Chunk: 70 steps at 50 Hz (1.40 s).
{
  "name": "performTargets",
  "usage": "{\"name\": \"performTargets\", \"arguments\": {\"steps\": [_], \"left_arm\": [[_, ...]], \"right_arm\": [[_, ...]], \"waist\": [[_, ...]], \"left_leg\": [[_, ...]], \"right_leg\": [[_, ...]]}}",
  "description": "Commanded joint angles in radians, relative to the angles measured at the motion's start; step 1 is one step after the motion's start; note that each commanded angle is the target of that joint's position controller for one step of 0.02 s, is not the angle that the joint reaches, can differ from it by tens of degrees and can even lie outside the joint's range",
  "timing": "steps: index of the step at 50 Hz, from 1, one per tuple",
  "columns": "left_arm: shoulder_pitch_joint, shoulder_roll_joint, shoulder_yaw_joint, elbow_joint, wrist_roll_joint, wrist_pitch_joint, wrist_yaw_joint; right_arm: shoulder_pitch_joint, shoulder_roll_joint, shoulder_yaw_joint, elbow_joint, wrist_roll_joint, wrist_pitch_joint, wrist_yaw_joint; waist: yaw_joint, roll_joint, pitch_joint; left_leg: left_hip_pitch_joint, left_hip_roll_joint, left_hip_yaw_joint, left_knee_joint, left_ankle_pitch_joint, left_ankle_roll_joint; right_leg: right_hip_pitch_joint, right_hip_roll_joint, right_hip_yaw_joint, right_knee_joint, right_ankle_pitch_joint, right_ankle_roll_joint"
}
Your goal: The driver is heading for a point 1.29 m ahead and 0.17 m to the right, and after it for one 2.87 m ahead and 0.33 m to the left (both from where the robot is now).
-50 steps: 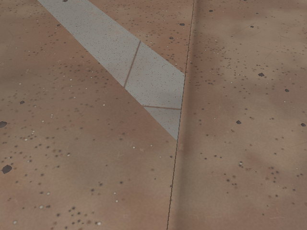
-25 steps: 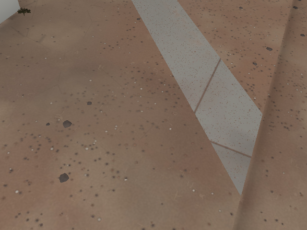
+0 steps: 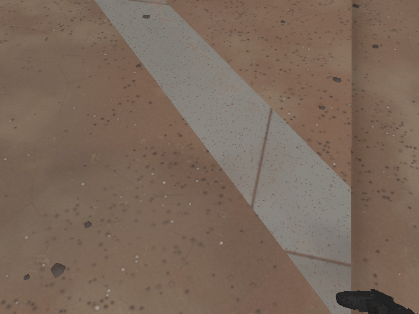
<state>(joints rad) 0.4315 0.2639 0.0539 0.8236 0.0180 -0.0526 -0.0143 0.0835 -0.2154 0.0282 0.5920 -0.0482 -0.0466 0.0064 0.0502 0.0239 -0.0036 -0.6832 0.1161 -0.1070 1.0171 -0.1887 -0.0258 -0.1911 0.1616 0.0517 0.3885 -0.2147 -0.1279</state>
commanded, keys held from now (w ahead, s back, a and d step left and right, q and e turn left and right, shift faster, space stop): w+e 0.20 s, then e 0.40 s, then no key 0.16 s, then q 0.24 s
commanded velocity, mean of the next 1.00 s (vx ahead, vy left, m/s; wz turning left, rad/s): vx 0.21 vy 0.00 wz -0.40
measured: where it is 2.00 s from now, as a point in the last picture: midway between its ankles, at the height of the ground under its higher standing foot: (205, 299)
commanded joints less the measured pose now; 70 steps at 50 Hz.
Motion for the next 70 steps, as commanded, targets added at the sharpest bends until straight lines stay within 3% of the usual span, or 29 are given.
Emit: {"name": "performTargets", "arguments": {"steps": [1, 4, 7, 8, 9, 10, 12, 13, 16, 18, 27, 31, 32, 33, 34, 37, 41, 45, 50, 51, 52, 53, 54, 56, 59, 65, 68, 69, 70], "left_arm": [[-0.008, 0.152, 0.040, -0.070, -0.005, -0.018, -0.005], [0.024, 0.167, 0.050, -0.079, 0.004, -0.004, -0.010], [-0.032, 0.190, 0.062, -0.107, 0.009, -0.002, -0.004], [-0.043, 0.158, 0.054, -0.116, 0.008, -0.011, -0.007], [-0.059, 0.074, 0.030, -0.155, -0.006, -0.022, -0.007], [0.006, 0.042, 0.022, -0.210, -0.028, -0.022, -0.009], [-0.052, 0.105, 0.031, -0.171, 0.009, 0.007, -0.001], [-0.084, 0.094, 0.031, -0.169, 0.006, 0.015, -0.008], [-0.087, 0.084, 0.035, -0.164, 0.022, 0.051, -0.025], [-0.114, 0.074, 0.031, -0.169, 0.019, 0.063, -0.030], [-0.307, 0.032, -0.004, -0.243, 0.016, 0.074, -0.054], [-0.204, 0.046, 0.010, -0.228, 0.029, 0.045, -0.034], [-0.120, 0.102, 0.027, -0.215, 0.040, 0.030, -0.019], [-0.139, 0.236, 0.055, -0.244, 0.026, 0.031, -0.004], [-0.038, 0.213, 0.059, -0.230, -0.036, 0.045, 0.009], [-0.211, 0.079, 0.010, -0.221, -0.018, 0.062, 0.033], [-0.267, 0.028, -0.018, -0.207, 0.009, 0.042, 0.028], [-0.236, 0.059, -0.013, -0.172, 0.022, 0.044, 0.028], [-0.235, 0.113, 0.013, -0.164, 0.003, 0.074, 0.047], [-0.222, 0.108, 0.015, -0.156, 0.002, 0.075, 0.052], [-0.215, 0.076, 0.012, -0.169, 0.000, 0.076, 0.054], [-0.248, 0.040, 0.004, -0.201, -0.013, 0.075, 0.055], [-0.289, 0.057, 0.008, -0.206, 0.004, 0.081, 0.054], [-0.261, 0.050, 0.013, -0.189, -0.002, 0.089, 0.042], [-0.225, 0.059, 0.013, -0.174, 0.019, 0.084, 0.025], [-0.325, 0.052, -0.001, -0.224, 0.007, 0.054, 0.009], [-0.164, 0.044, 0.000, -0.182, -0.008, 0.029, 0.029], [-0.075, 0.080, 0.011, -0.155, -0.006, 0.018, 0.044], [0.017, 0.174, 0.029, -0.147, 0.004, 0.008, 0.059]], "right_arm": [[-0.060, -0.073, -0.016, -0.063, 0.015, 0.002, 0.006], [-0.113, -0.093, -0.026, -0.073, 0.031, -0.007, 0.004], [0.040, -0.141, -0.053, -0.038, 0.029, -0.028, -0.006], [0.167, -0.187, -0.070, -0.005, 0.017, -0.043, -0.015], [0.359, -0.269, -0.093, 0.011, -0.013, -0.053, -0.028], [0.345, -0.368, -0.118, 0.015, -0.021, -0.036, -0.032], [0.234, -0.194, -0.086, -0.004, 0.000, -0.030, -0.027], [0.208, -0.145, -0.074, 0.007, 0.006, -0.032, -0.021], [0.228, -0.127, -0.070, 0.050, 0.028, -0.044, -0.020], [0.241, -0.143, -0.077, 0.070, 0.033, -0.047, -0.022], [0.232, -0.201, -0.100, 0.118, 0.038, -0.005, -0.033], [0.258, -0.219, -0.110, 0.137, 0.047, 0.027, -0.043], [0.304, -0.212, -0.108, 0.132, 0.044, 0.028, -0.040], [0.351, -0.102, -0.078, 0.068, 0.042, 0.034, -0.028], [0.303, -0.159, -0.089, 0.084, 0.017, 0.060, -0.033], [0.187, -0.147, -0.085, 0.080, 0.029, 0.073, -0.038], [0.286, -0.107, -0.077, 0.149, 0.033, 0.100, -0.021], [0.209, -0.099, -0.070, 0.149, 0.036, 0.113, -0.011], [0.213, -0.098, -0.073, 0.140, 0.030, 0.091, -0.004], [0.214, -0.109, -0.074, 0.133, 0.022, 0.082, -0.002], [0.233, -0.158, -0.082, 0.123, 0.007, 0.070, -0.004], [0.223, -0.256, -0.114, 0.121, 0.024, 0.071, -0.010], [0.265, -0.258, -0.120, 0.127, 0.016, 0.071, -0.013], [0.206, -0.216, -0.117, 0.124, 0.024, 0.075, -0.021], [0.178, -0.181, -0.121, 0.105, 0.037, 0.079, -0.013], [0.267, -0.226, -0.151, 0.121, 0.023, 0.076, 0.001], [0.148, -0.224, -0.155, 0.090, 0.033, 0.072, 0.006], [0.124, -0.196, -0.152, 0.079, 0.037, 0.066, 0.000], [0.130, -0.111, -0.131, 0.056, 0.039, 0.054, 0.000]], "waist": [[0.007, -0.103, 0.031], [0.053, -0.128, 0.003], [-0.041, -0.126, -0.036], [-0.100, -0.065, -0.097], [-0.177, 0.111, -0.243], [-0.112, 0.379, -0.275], [-0.082, 0.092, -0.104], [-0.067, 0.051, -0.063], [-0.038, 0.126, -0.063], [-0.031, 0.131, -0.074], [-0.062, 0.116, -0.024], [-0.028, 0.045, -0.089], [0.010, -0.069, -0.164], [-0.049, -0.305, -0.234], [0.041, -0.184, -0.358], [-0.044, -0.102, -0.074], [-0.101, -0.093, -0.118], [-0.052, -0.168, -0.065], [-0.071, -0.112, -0.017], [-0.076, -0.074, 0.009], [-0.069, 0.050, 0.005], [-0.065, 0.239, 0.069], [-0.107, 0.218, 0.081], [-0.051, 0.081, 0.055], [-0.050, 0.090, -0.040], [-0.117, 0.112, 0.002], [0.000, 0.091, 0.014], [0.044, 0.042, 0.007], [0.069, -0.156, -0.039]], "left_leg": [[0.160, -0.048, 0.114, -0.241, 0.111, -0.017], [0.202, -0.091, 0.126, -0.379, 0.112, -0.022], [0.409, -0.118, 0.104, -0.513, 0.025, 0.000], [0.567, -0.071, 0.056, -0.532, -0.016, 0.027], [0.770, 0.187, -0.207, -0.595, -0.278, 0.072], [0.885, 0.344, -0.679, -0.777, -0.395, 0.153], [0.729, 0.285, -0.473, -0.722, -0.173, 0.181], [0.653, 0.232, -0.285, -0.701, 0.109, 0.167], [0.594, 0.153, -0.024, -0.658, 0.679, 0.153], [0.601, 0.153, 0.044, -0.663, 0.778, 0.166], [0.547, 0.145, 0.250, -0.632, 0.655, 0.151], [0.586, 0.125, 0.291, -0.320, 0.683, 0.111], [0.449, 0.079, 0.304, -0.103, 0.424, 0.062], [0.115, -0.097, 0.320, 0.214, -0.462, 0.004], [0.122, -0.111, 0.134, 0.299, -0.493, 0.000], [0.113, -0.054, 0.093, 0.184, -0.297, 0.003], [0.324, -0.087, 0.111, 0.006, -0.226, 0.008], [0.405, -0.111, 0.125, -0.228, -0.216, 0.026], [0.461, -0.140, 0.166, -0.439, -0.148, 0.081], [0.475, -0.116, 0.109, -0.538, -0.102, 0.101], [0.492, 0.017, -0.098, -0.667, -0.088, 0.135], [0.426, 0.184, -0.358, -0.743, 0.058, 0.232], [0.404, 0.242, -0.420, -0.780, 0.145, 0.303], [0.412, 0.139, -0.287, -0.743, 0.174, 0.290], [0.518, 0.030, -0.219, -0.733, 0.005, 0.252], [0.524, 0.037, -0.357, -0.770, -0.360, 0.279], [0.277, -0.048, -0.325, -0.708, -0.387, 0.221], [0.109, -0.110, -0.276, -0.618, -0.426, 0.168], [-0.028, -0.205, -0.121, -0.335, -0.453, 0.111]], "right_leg": [[-0.154, -0.183, 0.191, -0.154, 0.158, -0.128], [-0.056, -0.204, 0.246, -0.087, 0.159, -0.096], [-0.053, -0.229, 0.314, 0.048, 0.104, -0.035], [-0.102, -0.175, 0.267, 0.223, 0.087, -0.005], [-0.209, -0.108, 0.142, 0.543, -0.116, 0.027], [-0.500, -0.008, 0.025, 0.767, -0.381, 0.057], [-0.573, -0.124, 0.034, 0.898, -0.221, 0.059], [-0.528, -0.151, 0.027, 0.865, -0.170, 0.075], [-0.457, -0.155, -0.008, 0.844, -0.151, 0.114], [-0.470, -0.142, -0.013, 0.827, -0.108, 0.122], [-0.271, -0.151, -0.127, 0.346, 0.051, 0.082], [-0.086, -0.089, -0.147, 0.111, 0.042, 0.017], [0.110, -0.190, 0.002, 0.051, 0.314, -0.021], [0.340, -0.539, 0.415, 0.102, 0.909, -0.183], [0.314, -0.573, 0.464, 0.067, 0.915, -0.280], [0.040, -0.407, 0.250, -0.042, 0.543, -0.162], [-0.081, -0.335, 0.096, -0.072, 0.521, -0.102], [-0.122, -0.337, 0.092, -0.119, 0.093, -0.078], [-0.155, -0.367, 0.114, -0.054, -0.069, -0.049], [-0.181, -0.350, 0.095, -0.006, -0.064, -0.009], [-0.229, -0.282, 0.025, 0.152, -0.084, 0.044], [-0.333, -0.100, -0.124, 0.287, -0.195, 0.107], [-0.354, -0.100, -0.066, 0.489, -0.311, 0.110], [-0.354, -0.119, -0.009, 0.624, -0.242, 0.119], [-0.355, -0.122, -0.034, 0.604, -0.179, 0.138], [-0.296, -0.104, -0.043, 0.309, -0.258, 0.138], [0.069, -0.074, -0.058, 0.003, -0.123, 0.096], [0.278, -0.125, -0.019, -0.056, -0.086, 0.082], [0.414, -0.379, 0.245, -0.179, -0.376, 0.051]]}}
Keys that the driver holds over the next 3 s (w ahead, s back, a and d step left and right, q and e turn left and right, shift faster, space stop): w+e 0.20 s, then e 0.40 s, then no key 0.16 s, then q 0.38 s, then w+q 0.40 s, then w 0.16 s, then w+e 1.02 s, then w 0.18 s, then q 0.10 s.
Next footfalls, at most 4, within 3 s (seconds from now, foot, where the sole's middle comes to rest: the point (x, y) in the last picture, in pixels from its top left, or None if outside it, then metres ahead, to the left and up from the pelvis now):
0.16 left None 0.27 0.18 -0.78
0.64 right None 0.36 -0.05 -0.78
1.04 left None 0.37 0.16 -0.78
1.38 right None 0.33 -0.04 -0.78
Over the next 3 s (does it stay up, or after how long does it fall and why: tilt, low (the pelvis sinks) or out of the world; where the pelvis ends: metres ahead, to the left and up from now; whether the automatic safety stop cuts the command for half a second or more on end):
stays up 1.12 -0.07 -0.01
